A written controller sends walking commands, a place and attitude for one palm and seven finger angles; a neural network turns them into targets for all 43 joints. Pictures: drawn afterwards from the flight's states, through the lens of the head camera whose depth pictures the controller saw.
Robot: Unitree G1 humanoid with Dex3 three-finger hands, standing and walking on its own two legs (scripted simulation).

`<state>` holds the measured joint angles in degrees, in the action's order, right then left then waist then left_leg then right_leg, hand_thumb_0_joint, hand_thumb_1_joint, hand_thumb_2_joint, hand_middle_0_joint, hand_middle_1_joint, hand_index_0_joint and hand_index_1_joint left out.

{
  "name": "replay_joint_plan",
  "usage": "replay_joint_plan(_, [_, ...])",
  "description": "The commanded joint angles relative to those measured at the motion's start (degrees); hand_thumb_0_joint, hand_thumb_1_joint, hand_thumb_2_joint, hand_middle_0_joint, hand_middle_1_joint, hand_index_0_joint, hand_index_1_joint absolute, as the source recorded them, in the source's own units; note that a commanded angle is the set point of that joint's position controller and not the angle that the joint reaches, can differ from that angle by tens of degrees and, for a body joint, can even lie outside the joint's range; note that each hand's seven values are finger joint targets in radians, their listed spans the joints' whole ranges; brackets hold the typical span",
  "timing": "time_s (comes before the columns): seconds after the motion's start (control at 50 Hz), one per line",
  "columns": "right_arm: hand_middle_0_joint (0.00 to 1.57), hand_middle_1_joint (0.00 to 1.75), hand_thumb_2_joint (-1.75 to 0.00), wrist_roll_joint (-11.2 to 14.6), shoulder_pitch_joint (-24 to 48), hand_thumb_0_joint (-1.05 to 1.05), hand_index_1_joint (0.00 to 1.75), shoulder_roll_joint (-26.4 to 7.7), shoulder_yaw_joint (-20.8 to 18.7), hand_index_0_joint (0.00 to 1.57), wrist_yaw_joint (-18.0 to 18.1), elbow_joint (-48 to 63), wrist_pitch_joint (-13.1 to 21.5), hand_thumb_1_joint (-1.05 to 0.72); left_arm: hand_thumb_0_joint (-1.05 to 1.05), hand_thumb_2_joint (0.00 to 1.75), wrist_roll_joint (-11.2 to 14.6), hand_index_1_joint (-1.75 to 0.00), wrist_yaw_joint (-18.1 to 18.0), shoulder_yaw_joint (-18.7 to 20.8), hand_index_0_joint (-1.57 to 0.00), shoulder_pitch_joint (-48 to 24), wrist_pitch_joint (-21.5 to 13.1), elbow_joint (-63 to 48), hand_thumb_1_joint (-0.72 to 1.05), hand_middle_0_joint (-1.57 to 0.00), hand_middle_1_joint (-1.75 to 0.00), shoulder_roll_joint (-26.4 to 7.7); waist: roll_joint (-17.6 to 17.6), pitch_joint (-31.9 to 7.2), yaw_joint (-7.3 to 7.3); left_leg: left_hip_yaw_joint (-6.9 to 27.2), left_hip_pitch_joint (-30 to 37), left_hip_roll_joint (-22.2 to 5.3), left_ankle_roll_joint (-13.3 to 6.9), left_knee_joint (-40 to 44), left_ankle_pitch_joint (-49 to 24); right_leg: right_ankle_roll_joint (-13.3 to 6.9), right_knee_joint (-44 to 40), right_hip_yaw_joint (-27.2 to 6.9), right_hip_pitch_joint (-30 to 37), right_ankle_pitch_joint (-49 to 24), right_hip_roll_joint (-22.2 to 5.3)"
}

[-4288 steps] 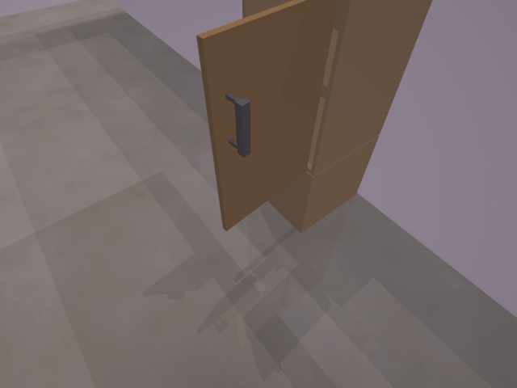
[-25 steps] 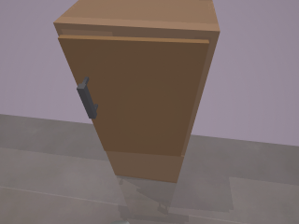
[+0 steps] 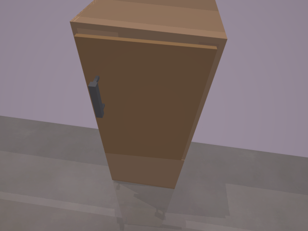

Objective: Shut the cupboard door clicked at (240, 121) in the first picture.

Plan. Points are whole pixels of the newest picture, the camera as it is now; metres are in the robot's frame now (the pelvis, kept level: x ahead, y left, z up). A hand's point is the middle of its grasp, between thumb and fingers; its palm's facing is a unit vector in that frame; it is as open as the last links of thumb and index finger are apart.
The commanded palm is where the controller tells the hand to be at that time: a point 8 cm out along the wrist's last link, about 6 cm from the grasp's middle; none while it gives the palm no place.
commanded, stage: come to a stop and stand still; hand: left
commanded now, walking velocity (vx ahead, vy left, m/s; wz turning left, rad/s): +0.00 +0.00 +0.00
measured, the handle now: (98, 97) +0.50 +0.22 +0.05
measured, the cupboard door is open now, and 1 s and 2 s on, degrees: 3 3 3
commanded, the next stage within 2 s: look again from close up in 0.06 s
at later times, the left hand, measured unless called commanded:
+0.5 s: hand out of the picture +0.02 +0.21 -0.17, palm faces +0.01 -0.97 -0.23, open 7.4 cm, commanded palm none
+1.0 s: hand (88, 185) +0.23 +0.19 -0.02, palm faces +0.17 -0.99 -0.03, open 7.1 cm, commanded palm +0.14 +0.25 -0.06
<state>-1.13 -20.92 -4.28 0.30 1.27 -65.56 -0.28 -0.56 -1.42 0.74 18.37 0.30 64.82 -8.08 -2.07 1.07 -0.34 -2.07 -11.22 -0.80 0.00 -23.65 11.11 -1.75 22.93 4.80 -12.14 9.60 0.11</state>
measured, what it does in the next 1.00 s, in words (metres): stands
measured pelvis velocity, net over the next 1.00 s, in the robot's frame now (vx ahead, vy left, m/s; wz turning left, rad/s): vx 0.02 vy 0.01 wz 0.00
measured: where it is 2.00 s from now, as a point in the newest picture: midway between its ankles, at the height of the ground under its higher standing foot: outside the picture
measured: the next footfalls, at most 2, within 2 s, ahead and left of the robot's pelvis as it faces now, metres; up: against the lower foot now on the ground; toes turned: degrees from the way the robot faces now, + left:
none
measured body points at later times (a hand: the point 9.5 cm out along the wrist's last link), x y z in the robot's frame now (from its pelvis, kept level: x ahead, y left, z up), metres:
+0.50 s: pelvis +0.02 +0.03 -0.01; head +0.01 +0.01 +0.44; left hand +0.02 +0.26 -0.15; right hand +0.01 -0.18 -0.17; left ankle +0.02 +0.12 -0.74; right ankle +0.03 -0.10 -0.74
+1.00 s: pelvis +0.02 +0.01 -0.03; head +0.03 +0.00 +0.42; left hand +0.22 +0.24 -0.01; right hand +0.14 -0.26 -0.12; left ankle +0.02 +0.12 -0.74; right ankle +0.03 -0.10 -0.74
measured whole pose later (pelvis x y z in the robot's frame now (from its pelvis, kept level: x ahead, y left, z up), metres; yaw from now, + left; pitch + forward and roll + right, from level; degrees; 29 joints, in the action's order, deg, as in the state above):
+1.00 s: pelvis +0.02 +0.01 -0.03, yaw +0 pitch +5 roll +1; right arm 0.3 -16.1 -14.4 -2.8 1.3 -43.6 17.7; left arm 11.7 3.8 7.2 20.5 -19.9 11.7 -9.0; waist -0.3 -4.3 2.2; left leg -2.7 -26.1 0.6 -0.8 -42.3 21.1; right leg -1.1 43.9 3.9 -28.1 20.8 -2.4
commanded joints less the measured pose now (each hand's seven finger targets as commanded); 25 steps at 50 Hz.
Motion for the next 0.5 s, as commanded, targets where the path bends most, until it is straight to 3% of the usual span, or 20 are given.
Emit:
replay_joint_plan(0.0, [0.20,0.30,-0.90,0.04,-4.08,0.00,0.30,-5.23,-1.06,0.20,0.82,1.39,0.98,-0.90,0.00,0.90,-0.07,-0.30,-0.44,0.59,-0.20,3.87,-1.19,-1.15,0.90,-0.20,-0.30,-3.43,2.46,4.77,-0.27,4.49,-6.28,-4.26,-0.86,7.11,9.61,0.57,-6.70,-7.50,-1.51,11.14,-6.22])
replay_joint_plan(0.12, [0.20,0.30,-0.90,0.23,-4.07,0.00,0.30,-4.73,-1.09,0.20,0.96,1.40,1.21,-0.90,0.00,0.90,-0.30,-0.30,-0.60,0.35,-0.20,5.34,-1.31,-0.49,0.90,-0.20,-0.30,-2.49,3.14,5.35,-0.35,5.07,-6.25,-4.90,-1.13,7.79,9.56,0.51,-5.43,-6.98,-1.57,8.18,-5.97])
replay_joint_plan(0.14, [0.20,0.30,-0.90,0.45,5.84,0.00,0.30,-8.68,-0.98,0.20,0.02,5.43,1.87,-0.90,0.00,0.90,-1.01,-0.30,-2.73,-0.98,-0.20,9.02,-2.40,0.86,0.90,-0.20,-0.30,-4.13,10.32,6.97,-3.17,0.31,-6.98,-4.61,0.84,-4.81,4.12,-0.25,-2.82,-8.73,-3.97,-2.91,-8.24])
replay_joint_plan(0.16, [0.20,0.30,-0.90,0.32,1.89,0.00,0.30,-5.09,-1.08,0.20,-0.28,7.18,0.89,-0.90,0.00,0.90,-0.56,-0.30,-2.05,-0.24,-0.20,6.21,-2.61,-1.85,0.90,-0.20,-0.30,-7.45,8.27,1.67,0.82,1.58,-5.08,-1.11,0.52,-6.51,9.59,-2.13,-6.45,-13.57,-5.81,14.94,-10.25])
replay_joint_plan(0.18, [0.20,0.30,-0.90,0.14,-2.13,0.00,0.30,-5.72,-1.08,0.20,-0.47,6.78,0.94,-0.90,0.00,0.90,-0.60,-0.30,-1.70,0.17,-0.20,3.93,-2.75,-3.04,0.90,-0.20,-0.30,-7.90,5.61,-1.47,2.51,1.68,-2.33,-1.53,-0.26,-6.47,8.88,-2.96,-5.23,-13.18,-8.53,21.04,-10.16])
replay_joint_plan(0.2, [0.20,0.30,-0.90,0.12,-4.29,0.00,0.30,-5.60,-1.18,0.20,-0.50,6.70,1.17,-0.90,0.00,0.90,-0.65,-0.30,-1.54,0.22,-0.20,2.73,-2.74,-3.86,0.90,-0.20,-0.30,-6.76,4.86,-1.74,3.19,2.43,-1.43,-2.01,-0.77,-5.01,7.24,-2.88,-3.26,-11.28,-9.92,19.64,-8.87])
replay_joint_plan(0.24, [0.20,0.30,-0.90,-0.03,-3.94,0.00,0.30,-5.99,-0.87,0.20,-0.28,7.19,1.93,-0.90,0.00,0.90,-0.56,-0.30,-1.11,-0.32,-0.20,2.81,-2.51,-3.69,0.90,-0.20,-0.30,-4.42,7.72,1.35,2.04,6.19,-5.44,-4.65,-1.99,1.40,8.87,-1.66,0.79,-7.54,-7.97,13.91,-5.48])
replay_joint_plan(0.28, [0.20,0.30,-0.90,0.18,-1.91,0.00,0.30,-7.59,-0.96,0.20,-0.03,8.12,2.20,-0.90,0.00,0.90,-0.65,-0.30,-0.86,-0.65,-0.20,4.41,-2.31,-3.15,0.90,-0.20,-0.30,-2.87,5.23,3.80,0.63,8.43,-9.55,-5.85,-2.95,5.44,12.11,-1.05,2.55,-6.24,-4.04,8.65,-4.21])
replay_joint_plan(0.3, [0.20,0.30,-0.90,0.29,-1.55,0.00,0.30,-8.10,-1.01,0.20,0.01,8.18,2.19,-0.90,0.00,0.90,-0.64,-0.30,-0.80,-0.76,-0.20,4.48,-2.17,-2.97,0.90,-0.20,-0.30,-2.63,3.43,5.26,0.50,8.59,-10.57,-5.87,-3.04,6.58,13.27,-0.96,2.56,-6.13,-3.45,7.88,-4.16])
replay_joint_plan(0.34, [0.20,0.30,-0.90,0.24,-1.15,0.00,0.30,-8.58,-0.85,0.20,-0.02,8.06,2.47,-0.90,0.00,0.90,-0.65,-0.30,-0.71,-0.77,-0.20,4.50,-2.15,-2.92,0.90,-0.20,-0.30,-2.84,4.09,6.03,-0.02,8.54,-10.75,-5.78,-3.09,8.19,12.27,-0.75,2.86,-5.86,-2.14,5.81,-4.35])
replay_joint_plan(0.38, [0.20,0.30,-0.90,0.25,-1.24,0.00,0.30,-9.18,-0.73,0.20,0.00,7.69,2.53,-0.90,0.00,0.90,-0.50,-0.30,-0.68,-0.79,-0.20,4.07,-2.11,-2.93,0.90,-0.20,-0.30,-3.22,2.46,6.34,0.08,8.20,-9.70,-5.48,-3.05,8.59,11.29,-0.66,2.29,-6.15,-1.86,4.95,-4.63])
replay_joint_plan(0.48, [0.20,0.30,-0.90,0.25,-1.08,0.00,0.30,-9.73,-0.34,0.20,0.07,6.41,2.87,-0.90,0.00,0.90,-0.21,-0.30,-0.70,-0.63,-0.20,2.86,-2.25,-3.24,0.90,-0.20,-0.30,-4.34,1.51,3.81,0.20,5.95,-4.40,-4.79,-2.84,6.80,1.77,-0.46,1.12,-6.88,-0.48,1.01,-5.62])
